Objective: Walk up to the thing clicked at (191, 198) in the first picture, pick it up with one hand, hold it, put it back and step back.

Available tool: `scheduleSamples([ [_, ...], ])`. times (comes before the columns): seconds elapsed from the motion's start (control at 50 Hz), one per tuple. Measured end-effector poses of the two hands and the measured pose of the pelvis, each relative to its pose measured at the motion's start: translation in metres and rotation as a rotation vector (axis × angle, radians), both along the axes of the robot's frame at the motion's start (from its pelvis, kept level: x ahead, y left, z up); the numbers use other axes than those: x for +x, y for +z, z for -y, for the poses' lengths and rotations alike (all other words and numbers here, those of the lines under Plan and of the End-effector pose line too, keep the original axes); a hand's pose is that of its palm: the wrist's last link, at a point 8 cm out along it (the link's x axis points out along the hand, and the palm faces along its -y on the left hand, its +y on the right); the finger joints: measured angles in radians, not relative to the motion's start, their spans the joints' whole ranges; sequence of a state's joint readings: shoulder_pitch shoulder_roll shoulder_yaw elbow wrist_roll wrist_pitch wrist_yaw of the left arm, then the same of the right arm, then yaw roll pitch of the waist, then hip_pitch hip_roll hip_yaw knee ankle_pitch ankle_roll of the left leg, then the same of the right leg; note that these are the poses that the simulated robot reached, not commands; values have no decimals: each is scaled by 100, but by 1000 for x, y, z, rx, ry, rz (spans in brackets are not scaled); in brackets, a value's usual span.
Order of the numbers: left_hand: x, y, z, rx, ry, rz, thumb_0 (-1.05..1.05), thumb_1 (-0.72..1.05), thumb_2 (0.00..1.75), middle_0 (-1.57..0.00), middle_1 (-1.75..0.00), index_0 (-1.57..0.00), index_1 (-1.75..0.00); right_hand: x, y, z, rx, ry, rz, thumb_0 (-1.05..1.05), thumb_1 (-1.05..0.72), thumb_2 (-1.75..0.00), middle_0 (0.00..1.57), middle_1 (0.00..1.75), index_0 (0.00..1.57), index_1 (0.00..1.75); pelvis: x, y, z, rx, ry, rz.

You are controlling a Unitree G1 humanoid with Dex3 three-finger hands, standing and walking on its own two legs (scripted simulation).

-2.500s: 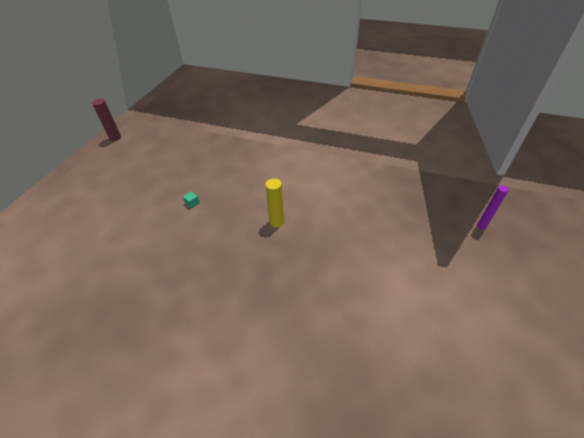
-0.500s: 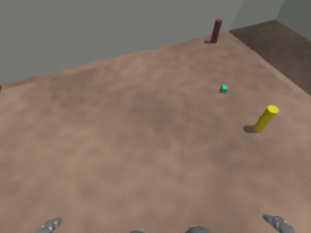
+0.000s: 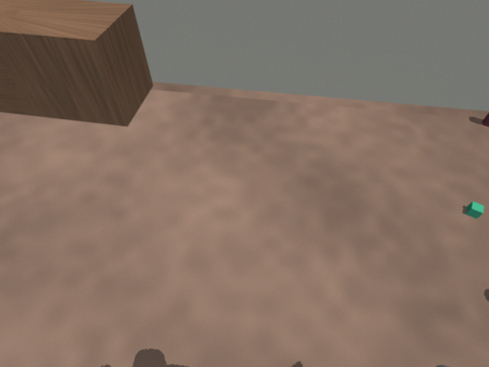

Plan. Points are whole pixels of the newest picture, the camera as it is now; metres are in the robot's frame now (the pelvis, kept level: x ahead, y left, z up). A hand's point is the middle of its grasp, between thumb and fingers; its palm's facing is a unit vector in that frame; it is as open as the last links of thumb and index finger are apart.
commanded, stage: walk up
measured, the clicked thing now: (474, 209) +0.95 -1.11 -0.73
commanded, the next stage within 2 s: stand in 1.72 s
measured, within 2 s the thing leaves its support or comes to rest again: neither
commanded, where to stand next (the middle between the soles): +0.11 +0.00 m, yaw +34 degrees
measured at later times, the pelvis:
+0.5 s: pelvis +0.02 -0.03 +0.00, yaw +20 degrees
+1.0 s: pelvis +0.01 +0.02 +0.01, yaw +33 degrees
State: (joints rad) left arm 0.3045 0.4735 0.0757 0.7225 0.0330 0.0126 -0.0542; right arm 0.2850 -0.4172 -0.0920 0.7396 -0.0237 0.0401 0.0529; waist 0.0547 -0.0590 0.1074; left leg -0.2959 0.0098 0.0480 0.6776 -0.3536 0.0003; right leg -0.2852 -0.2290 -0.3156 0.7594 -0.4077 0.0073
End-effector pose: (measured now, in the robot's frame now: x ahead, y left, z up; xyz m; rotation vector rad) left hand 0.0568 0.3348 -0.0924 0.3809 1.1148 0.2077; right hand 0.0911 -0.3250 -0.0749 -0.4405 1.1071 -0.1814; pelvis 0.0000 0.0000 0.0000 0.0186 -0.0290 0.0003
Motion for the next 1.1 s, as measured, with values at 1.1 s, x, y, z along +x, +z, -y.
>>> scheduleSamples([
  [1.1, -180, -28, 40, -93, 649, -111, 0, 91, 90, -21, -30, -20, -30, 159, -11, -112, -24, 546, -4, 1, -90, -90, 21, 30, 21, 30, 14, 0, -13, -32, 579, 3],
])
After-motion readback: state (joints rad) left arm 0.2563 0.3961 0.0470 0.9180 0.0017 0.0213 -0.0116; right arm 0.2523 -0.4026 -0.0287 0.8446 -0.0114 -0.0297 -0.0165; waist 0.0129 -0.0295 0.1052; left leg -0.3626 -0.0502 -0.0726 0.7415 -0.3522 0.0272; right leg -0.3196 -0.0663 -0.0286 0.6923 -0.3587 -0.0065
